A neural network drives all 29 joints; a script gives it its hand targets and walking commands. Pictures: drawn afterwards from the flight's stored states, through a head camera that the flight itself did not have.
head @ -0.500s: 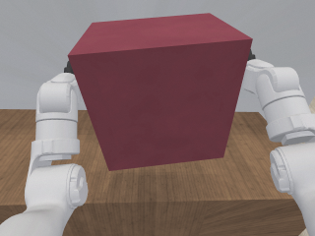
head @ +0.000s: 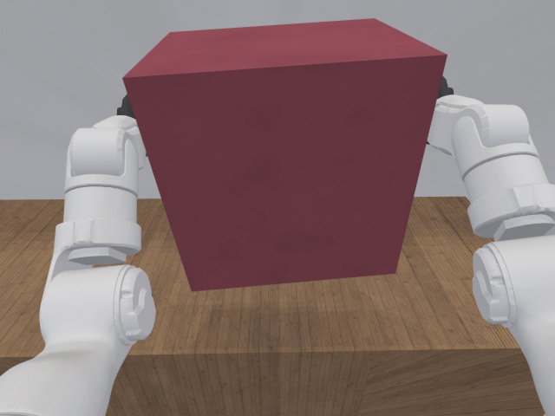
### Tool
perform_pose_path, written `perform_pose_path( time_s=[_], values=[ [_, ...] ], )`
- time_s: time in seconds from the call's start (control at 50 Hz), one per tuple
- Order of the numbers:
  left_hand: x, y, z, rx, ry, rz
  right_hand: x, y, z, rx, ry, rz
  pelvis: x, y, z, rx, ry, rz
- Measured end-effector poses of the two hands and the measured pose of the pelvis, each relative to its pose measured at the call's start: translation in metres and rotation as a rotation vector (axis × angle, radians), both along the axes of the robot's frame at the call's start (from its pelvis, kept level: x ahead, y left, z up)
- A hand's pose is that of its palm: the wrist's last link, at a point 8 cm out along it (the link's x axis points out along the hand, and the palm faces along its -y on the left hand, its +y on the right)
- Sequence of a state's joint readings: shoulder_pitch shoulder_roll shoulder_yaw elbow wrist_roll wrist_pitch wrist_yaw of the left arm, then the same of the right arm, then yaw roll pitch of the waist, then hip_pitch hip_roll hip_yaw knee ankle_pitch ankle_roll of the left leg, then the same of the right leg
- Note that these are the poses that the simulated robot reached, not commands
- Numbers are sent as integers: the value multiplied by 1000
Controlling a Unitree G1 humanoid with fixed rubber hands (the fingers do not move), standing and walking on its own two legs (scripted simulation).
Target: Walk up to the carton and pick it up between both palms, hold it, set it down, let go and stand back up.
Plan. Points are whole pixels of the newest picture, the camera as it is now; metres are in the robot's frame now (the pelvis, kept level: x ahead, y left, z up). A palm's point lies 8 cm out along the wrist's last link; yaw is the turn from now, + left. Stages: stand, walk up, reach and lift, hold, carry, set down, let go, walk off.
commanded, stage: hold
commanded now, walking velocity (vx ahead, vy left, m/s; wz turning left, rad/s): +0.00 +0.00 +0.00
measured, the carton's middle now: (283, 153) +0.40 +0.00 +0.27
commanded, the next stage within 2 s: none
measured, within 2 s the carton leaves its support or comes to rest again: neither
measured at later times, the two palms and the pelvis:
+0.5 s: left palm (136, 148) +0.38 +0.20 +0.30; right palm (431, 118) +0.37 -0.19 +0.34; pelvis +0.00 +0.00 +0.00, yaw +0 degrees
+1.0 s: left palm (135, 143) +0.38 +0.20 +0.30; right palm (432, 115) +0.37 -0.19 +0.34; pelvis +0.01 +0.00 +0.00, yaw +0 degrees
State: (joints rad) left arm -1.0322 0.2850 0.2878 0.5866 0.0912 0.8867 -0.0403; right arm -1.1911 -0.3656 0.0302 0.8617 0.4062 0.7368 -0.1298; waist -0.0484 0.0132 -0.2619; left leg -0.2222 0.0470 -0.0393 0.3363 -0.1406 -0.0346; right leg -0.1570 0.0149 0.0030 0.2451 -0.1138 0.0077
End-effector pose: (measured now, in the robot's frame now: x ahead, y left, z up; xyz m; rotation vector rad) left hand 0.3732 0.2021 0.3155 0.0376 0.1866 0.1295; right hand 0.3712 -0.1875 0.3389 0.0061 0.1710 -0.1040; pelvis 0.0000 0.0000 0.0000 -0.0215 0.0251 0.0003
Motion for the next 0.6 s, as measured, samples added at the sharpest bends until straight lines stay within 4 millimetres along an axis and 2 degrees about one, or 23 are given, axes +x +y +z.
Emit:
perform_pose_path(
  time_s=[0.12,0.38,0.6],
  values=[
    [6,2,-1,0,4,-9,3,2,3,-20,4,-4,2,1,0,-1,4,0],
    [4,4,-25,-9,14,-14,2,6,-5,-39,15,-9,5,3,0,-6,-8,6],
    [2,-1,-15,-17,-1,-3,0,0,-1,-16,0,-8,5,3,0,-4,-8,-4]
  ],
)
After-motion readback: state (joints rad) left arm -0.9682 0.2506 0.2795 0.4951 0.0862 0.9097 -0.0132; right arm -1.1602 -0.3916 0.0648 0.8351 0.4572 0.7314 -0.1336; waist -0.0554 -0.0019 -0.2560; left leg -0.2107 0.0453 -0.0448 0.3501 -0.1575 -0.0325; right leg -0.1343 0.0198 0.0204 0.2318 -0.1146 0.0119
